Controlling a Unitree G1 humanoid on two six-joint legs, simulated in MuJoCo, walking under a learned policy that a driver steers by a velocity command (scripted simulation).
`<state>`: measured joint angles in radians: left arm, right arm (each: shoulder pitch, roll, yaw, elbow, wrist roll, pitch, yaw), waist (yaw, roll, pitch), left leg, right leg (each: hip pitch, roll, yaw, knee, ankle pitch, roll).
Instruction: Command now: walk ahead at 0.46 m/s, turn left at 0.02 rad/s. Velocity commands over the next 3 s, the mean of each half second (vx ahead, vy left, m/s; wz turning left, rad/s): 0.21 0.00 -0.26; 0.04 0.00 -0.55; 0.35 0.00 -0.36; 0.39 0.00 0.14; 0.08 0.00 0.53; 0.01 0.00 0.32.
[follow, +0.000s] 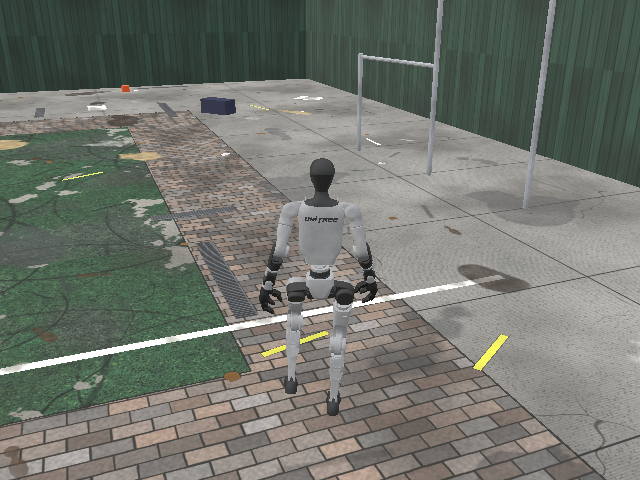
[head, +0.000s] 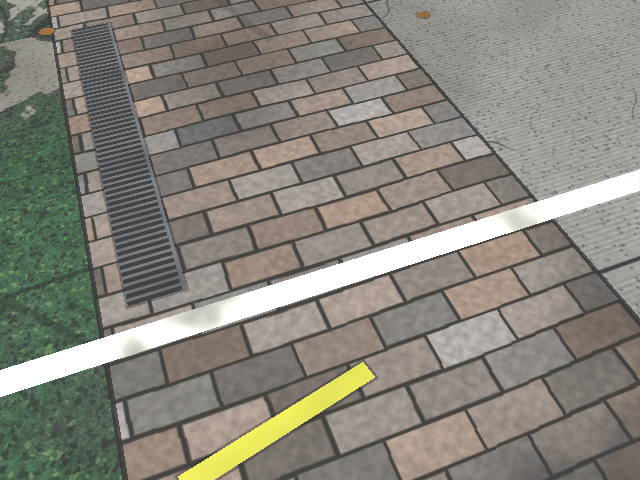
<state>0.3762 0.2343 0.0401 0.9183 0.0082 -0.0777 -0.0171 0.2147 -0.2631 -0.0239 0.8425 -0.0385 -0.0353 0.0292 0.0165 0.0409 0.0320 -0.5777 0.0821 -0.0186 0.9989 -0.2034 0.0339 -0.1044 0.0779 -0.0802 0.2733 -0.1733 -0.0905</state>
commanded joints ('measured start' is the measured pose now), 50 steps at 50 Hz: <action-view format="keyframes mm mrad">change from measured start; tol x32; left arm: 1 11 116 21 -28 -5 -17 0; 50 -77 207 79 -209 15 112 15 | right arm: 1 -58 -35 0 -63 3 -5 4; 50 -103 -91 -51 -125 10 65 -40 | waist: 1 -12 -94 55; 13 -75 189 -429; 31 -4 82 -97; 35 41 -360 39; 50 42 -180 -60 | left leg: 1 -34 17 45 -158 113 -28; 10 317 -96 43 -570 238 21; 13 842 407 -370 -478 1180 265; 17 387 227 -102 -698 518 183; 30 305 265 57 -711 -11 160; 35 -63 -67 124 -85 -424 -81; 50 47 -93 -13 -208 -228 -71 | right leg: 1 -39 -237 145 -158 323 -118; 10 62 -206 159 229 675 -22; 14 -363 -24 126 963 -483 43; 32 -96 -82 -14 304 -165 31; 35 -149 -473 609 -62 124 -173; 42 -12 -255 349 49 326 -133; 50 -18 -245 549 -26 -302 -183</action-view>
